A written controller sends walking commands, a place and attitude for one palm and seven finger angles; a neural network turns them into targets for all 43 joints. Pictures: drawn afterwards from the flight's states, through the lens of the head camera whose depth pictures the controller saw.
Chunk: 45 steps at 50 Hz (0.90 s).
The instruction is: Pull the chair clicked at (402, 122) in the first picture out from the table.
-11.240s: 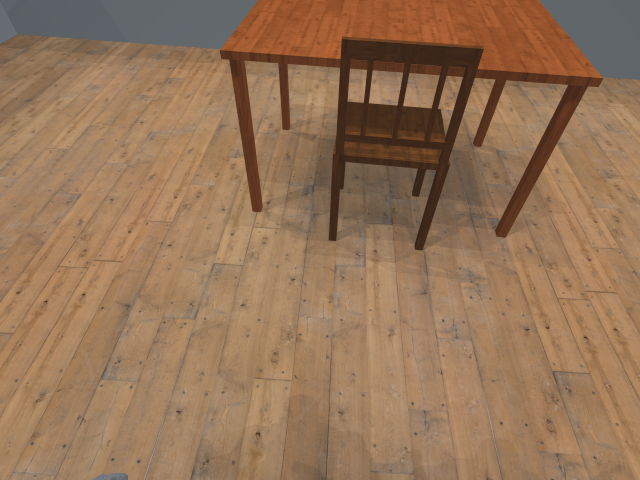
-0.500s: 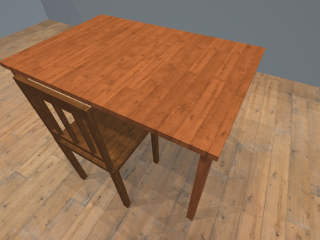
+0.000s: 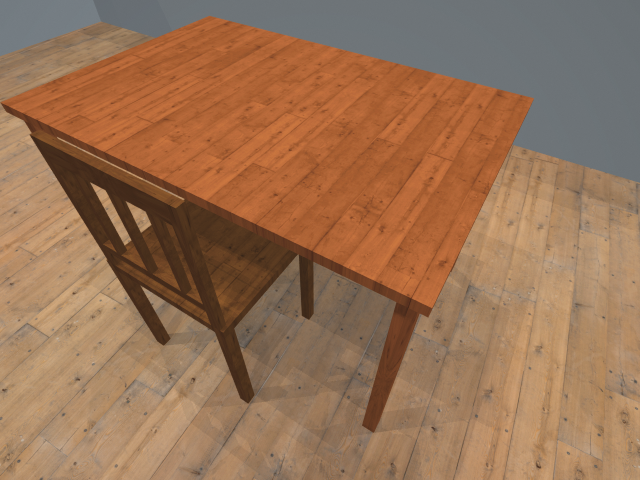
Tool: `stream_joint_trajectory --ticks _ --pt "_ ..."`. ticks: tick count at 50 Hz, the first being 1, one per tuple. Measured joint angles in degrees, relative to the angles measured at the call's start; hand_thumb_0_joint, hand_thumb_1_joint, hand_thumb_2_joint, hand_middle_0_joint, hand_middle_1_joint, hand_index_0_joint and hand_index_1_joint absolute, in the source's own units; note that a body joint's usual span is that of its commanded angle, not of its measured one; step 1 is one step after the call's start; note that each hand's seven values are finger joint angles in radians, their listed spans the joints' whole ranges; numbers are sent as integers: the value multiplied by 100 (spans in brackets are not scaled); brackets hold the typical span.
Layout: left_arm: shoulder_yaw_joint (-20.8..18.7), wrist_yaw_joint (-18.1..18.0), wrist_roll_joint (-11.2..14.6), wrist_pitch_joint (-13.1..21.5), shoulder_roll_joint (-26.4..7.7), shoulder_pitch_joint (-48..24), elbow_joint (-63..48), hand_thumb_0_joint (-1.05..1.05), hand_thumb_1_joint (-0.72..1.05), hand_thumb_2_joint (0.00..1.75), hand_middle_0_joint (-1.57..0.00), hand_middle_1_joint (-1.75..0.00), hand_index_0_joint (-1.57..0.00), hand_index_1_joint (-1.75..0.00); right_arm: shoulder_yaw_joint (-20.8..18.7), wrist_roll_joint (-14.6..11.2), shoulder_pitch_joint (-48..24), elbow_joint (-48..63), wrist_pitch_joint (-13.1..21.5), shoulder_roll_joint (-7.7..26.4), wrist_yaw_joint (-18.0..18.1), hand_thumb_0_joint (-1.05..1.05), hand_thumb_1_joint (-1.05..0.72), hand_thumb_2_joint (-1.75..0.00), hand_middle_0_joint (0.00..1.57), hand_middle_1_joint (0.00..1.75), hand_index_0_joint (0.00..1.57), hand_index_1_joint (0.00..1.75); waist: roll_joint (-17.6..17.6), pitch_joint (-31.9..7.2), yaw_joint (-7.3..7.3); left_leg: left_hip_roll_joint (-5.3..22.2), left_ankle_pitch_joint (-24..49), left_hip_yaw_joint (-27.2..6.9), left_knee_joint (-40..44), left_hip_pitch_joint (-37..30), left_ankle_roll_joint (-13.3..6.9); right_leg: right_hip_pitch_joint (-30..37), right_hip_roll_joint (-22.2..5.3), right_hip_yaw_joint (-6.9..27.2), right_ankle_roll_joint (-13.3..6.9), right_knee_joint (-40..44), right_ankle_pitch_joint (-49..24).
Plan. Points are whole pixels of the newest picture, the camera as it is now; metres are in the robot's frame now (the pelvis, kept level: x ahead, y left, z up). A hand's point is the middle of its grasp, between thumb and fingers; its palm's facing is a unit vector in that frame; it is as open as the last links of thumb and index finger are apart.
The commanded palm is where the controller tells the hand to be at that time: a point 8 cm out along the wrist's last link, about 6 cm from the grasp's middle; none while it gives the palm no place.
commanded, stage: look again from close up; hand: left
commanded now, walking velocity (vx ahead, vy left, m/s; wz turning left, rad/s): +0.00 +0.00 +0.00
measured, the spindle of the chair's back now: (134, 233) +0.58 +0.43 -0.12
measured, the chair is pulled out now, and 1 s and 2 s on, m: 0.00 0.00 0.00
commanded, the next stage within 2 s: shuffle to correct the standing spot in 1.14 s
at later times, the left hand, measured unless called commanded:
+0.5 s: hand out of the picture +0.04 +0.24 -0.17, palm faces +0.02 -0.97 -0.24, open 7.4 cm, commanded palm none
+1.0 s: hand out of the picture +0.03 +0.21 -0.17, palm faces +0.02 -0.98 -0.19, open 7.4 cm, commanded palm none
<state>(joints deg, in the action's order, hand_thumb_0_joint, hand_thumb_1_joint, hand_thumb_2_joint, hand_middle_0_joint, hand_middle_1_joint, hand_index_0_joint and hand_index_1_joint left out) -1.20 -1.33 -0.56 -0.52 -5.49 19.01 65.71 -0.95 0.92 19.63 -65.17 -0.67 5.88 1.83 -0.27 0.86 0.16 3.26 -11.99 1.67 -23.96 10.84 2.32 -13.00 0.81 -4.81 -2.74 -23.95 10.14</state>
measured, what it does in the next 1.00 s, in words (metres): stands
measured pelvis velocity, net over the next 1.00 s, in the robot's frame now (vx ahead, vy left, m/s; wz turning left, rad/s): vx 0.03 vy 0.04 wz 0.00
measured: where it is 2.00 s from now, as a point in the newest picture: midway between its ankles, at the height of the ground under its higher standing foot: outside the picture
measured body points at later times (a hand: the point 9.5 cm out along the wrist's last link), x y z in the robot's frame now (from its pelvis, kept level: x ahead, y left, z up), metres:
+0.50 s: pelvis +0.01 +0.05 +0.00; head +0.01 +0.04 +0.45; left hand +0.04 +0.29 -0.15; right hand +0.02 -0.17 -0.16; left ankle +0.00 +0.14 -0.74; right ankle +0.03 -0.09 -0.74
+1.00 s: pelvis +0.03 +0.04 +0.00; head +0.03 +0.03 +0.45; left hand +0.03 +0.26 -0.16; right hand +0.04 -0.19 -0.16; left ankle +0.00 +0.14 -0.74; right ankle +0.03 -0.09 -0.74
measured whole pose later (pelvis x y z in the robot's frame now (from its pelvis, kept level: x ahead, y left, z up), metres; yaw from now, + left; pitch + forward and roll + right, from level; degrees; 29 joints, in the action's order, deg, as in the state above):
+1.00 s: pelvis +0.03 +0.04 +0.00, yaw +0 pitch -2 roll +0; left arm 0.5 -1.6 -0.9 1.0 -8.5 15.9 64.0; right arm 0.8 0.6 14.4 -64.7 1.2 9.4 1.2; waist 0.0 2.5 0.3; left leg -0.9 -14.7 2.6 -23.2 6.8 -1.3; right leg -10.3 -2.4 -3.5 0.4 -24.9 12.8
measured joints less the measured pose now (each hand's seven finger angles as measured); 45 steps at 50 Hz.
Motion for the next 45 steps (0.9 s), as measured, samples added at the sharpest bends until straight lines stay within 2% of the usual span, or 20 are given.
stream_joint_trajectory --ticks 3,6,10,21,33,45 --pt "61 -74 -40 106 52 2 -58 1 91 89 -20 -29 -20 -30 5 -9 -18 73 -22 59 -49 1 -91 -90 20 30 19 30 -63 38 17 37 -358 -25 -405 224 -42 -58 30 -20 33 -32 -2" --pt "92 -74 -78 199 75 55 -187 1 91 89 -20 -30 -20 -30 -13 2 -21 308 -30 186 -115 1 -91 -90 20 30 19 30 -206 15 -53 15 -583 -82 -858 434 -150 -192 69 -54 51 -237 91" --pt "73 -85 -71 163 -89 -30 -226 1 91 89 -20 -30 -20 -30 21 12 10 447 125 173 -99 1 -91 -90 20 30 19 30 -71 -74 -113 -177 -466 8 -787 288 -251 -217 -119 42 163 -533 292" --pt "78 -48 -40 160 -468 -295 -491 1 92 89 -20 -29 -20 -30 136 9 -95 423 179 309 -82 2 -93 -90 20 30 20 30 -77 -141 -32 -482 -306 127 -236 -93 -448 -6 -401 172 373 -337 252" --pt "136 -20 -29 126 -422 -341 -352 1 91 89 -20 -29 -20 -30 170 -13 -397 282 209 439 -88 1 -91 -90 20 30 20 30 -33 62 -11 -512 -277 156 -39 -277 -463 132 -421 203 409 -217 254" --pt "173 -22 -31 143 -307 -326 -196 1 91 89 -20 -29 -20 -30 180 -28 -534 100 197 387 -64 1 -91 -90 20 30 20 30 12 145 17 -448 -276 111 50 -384 -394 250 -356 154 352 -127 269"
